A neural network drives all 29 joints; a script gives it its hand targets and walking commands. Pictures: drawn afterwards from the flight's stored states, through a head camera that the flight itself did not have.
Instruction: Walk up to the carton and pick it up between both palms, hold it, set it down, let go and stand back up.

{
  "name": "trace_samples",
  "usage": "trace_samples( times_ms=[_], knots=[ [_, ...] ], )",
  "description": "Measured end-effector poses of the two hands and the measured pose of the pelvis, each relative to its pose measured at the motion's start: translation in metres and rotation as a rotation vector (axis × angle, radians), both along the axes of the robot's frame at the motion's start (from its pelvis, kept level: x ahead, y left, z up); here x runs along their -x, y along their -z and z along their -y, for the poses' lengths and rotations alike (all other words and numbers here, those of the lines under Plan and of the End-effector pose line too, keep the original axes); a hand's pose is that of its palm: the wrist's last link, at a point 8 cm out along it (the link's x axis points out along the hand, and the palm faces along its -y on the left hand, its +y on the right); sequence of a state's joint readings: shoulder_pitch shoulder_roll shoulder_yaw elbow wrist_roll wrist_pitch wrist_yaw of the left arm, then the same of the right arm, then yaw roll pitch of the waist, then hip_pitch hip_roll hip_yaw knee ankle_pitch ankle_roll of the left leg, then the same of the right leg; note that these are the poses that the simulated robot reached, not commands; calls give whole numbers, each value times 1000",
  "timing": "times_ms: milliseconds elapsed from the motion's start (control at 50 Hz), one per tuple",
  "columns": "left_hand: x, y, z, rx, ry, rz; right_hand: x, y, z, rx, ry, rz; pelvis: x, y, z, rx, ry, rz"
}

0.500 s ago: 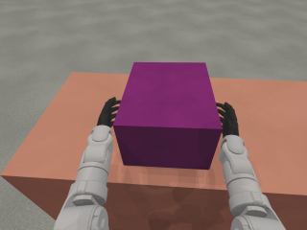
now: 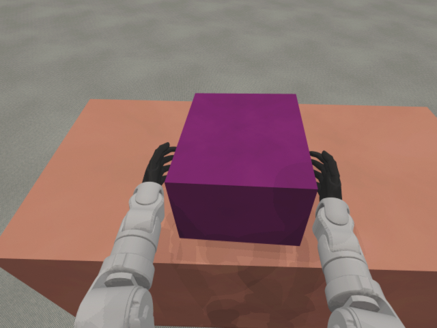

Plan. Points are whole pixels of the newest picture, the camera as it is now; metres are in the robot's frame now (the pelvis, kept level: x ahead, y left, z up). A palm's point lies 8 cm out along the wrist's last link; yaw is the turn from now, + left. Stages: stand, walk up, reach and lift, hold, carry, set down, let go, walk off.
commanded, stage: set down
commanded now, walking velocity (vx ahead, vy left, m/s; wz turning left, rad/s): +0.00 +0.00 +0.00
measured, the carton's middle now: (241, 161) +0.45 -0.11 +0.04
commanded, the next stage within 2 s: none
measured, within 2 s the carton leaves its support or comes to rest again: rests again in 1.66 s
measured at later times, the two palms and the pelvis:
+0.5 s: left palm (163, 182) +0.42 +0.07 +0.04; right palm (328, 200) +0.31 -0.25 +0.04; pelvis +0.00 +0.00 +0.00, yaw -1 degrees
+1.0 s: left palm (172, 182) +0.44 +0.05 +0.02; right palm (325, 209) +0.32 -0.26 +0.00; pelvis +0.00 +0.00 -0.01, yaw -1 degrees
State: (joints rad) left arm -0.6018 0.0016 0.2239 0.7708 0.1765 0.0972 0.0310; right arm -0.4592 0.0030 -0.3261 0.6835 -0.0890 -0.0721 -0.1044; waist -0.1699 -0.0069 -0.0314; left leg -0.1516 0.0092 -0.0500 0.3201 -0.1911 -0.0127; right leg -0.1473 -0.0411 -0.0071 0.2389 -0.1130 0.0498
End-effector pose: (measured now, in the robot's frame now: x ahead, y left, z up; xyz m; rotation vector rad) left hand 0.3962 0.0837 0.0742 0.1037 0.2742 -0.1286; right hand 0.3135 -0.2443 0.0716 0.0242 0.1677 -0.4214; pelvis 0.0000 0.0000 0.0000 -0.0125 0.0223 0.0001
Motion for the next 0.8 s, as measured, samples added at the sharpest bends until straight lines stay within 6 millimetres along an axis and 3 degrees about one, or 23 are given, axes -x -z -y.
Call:
trace_samples(
  times_ms=[380, 800],
  knots=[
    [-14, 21, 11, -8, 47, -38, 0, 19, 7, -6, 44, -38, 0, 1, -2, -3, 17, -72],
    [-34, 54, 27, -36, 97, -76, -4, 54, 19, -7, 84, -96, -4, 6, 0, -2, 20, -211]
  ],
)
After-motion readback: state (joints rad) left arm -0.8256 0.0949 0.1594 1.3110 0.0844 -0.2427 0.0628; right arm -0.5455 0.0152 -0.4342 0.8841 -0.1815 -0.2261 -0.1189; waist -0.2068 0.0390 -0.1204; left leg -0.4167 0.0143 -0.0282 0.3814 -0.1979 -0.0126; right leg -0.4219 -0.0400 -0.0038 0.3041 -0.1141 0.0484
